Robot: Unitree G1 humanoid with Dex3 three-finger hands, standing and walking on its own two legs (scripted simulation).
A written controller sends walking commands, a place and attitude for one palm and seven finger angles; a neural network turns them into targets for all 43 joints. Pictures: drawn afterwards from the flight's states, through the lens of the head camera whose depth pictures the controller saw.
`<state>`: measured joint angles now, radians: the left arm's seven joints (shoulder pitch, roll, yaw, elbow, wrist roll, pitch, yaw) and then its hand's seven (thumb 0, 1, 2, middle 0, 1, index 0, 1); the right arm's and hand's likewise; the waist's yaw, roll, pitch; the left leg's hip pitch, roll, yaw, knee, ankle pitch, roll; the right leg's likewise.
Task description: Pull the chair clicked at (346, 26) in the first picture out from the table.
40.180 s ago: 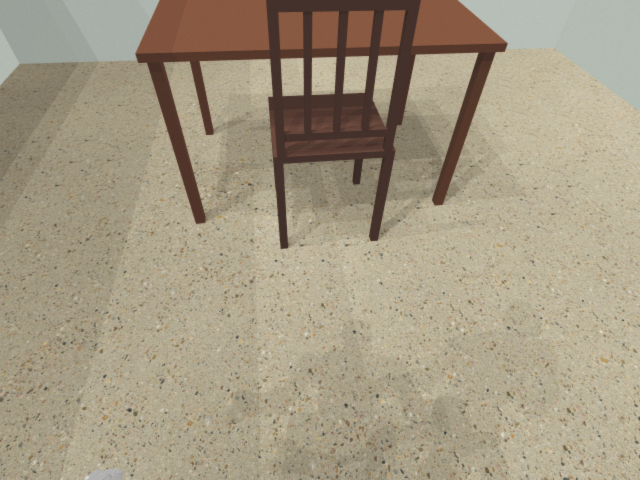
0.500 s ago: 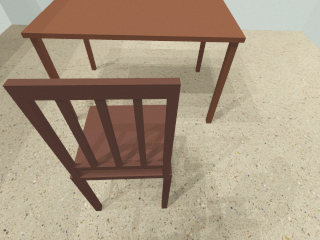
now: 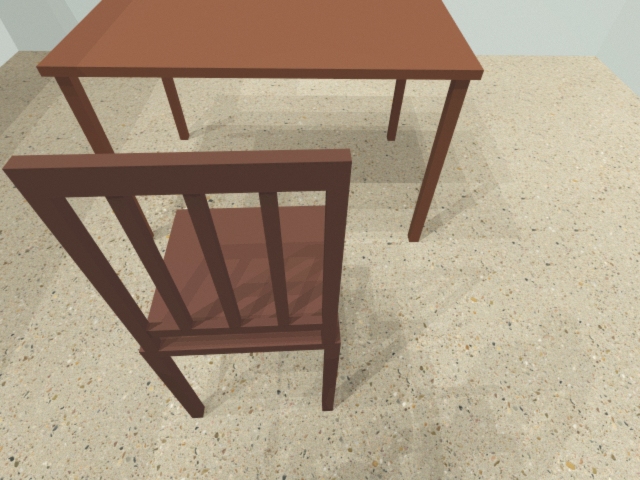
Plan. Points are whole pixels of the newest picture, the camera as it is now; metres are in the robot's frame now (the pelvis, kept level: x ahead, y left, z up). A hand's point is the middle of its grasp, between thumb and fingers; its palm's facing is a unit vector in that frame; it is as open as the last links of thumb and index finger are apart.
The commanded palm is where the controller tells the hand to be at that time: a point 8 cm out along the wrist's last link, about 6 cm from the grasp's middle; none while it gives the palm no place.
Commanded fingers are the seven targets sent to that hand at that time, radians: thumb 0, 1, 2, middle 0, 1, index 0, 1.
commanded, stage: look again from close up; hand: left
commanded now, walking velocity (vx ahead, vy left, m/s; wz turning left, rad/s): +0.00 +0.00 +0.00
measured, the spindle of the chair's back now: (218, 270) +0.42 +0.19 -0.04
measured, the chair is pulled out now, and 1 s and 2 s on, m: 0.49 0.49 0.49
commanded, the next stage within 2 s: raise the hand toward the chair's back in 0.34 s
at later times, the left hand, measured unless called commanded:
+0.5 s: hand out of the picture +0.03 +0.19 -0.16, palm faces +0.13 -0.97 -0.22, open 7.3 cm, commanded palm +0.09 +0.23 -0.07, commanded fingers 0.00 0.81 0.86 -0.19 -0.29 -0.19 -0.29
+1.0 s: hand out of the picture +0.12 +0.20 -0.06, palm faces +0.20 -0.98 -0.06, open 10.4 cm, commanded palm +0.11 +0.24 -0.05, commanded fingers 0.00 0.22 0.61 -0.13 -0.19 -0.13 -0.19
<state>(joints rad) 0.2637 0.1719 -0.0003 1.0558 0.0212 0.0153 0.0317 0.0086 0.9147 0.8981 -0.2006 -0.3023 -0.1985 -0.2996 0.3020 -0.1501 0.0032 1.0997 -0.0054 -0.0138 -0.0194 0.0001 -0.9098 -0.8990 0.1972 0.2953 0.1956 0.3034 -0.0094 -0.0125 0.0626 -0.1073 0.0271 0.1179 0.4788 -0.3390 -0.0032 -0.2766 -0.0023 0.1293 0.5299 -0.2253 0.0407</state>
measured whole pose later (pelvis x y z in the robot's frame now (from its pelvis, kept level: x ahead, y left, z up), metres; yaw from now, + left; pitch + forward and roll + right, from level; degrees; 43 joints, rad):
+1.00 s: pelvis -0.03 -0.02 -0.11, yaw +9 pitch +15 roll -2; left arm 0.50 0.21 0.14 -0.07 -0.21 -0.46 -0.26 0.02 0.45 0.70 -0.16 -0.23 -0.15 -0.23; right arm 0.13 -0.24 -0.02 0.45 0.00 -0.28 -0.01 0.01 -0.91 -0.90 0.20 0.30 0.19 0.30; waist 0.05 -0.01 -0.15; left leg -0.93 0.01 -0.09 1.30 -0.63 -0.03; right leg -0.98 -0.03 -0.05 1.22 -0.51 0.01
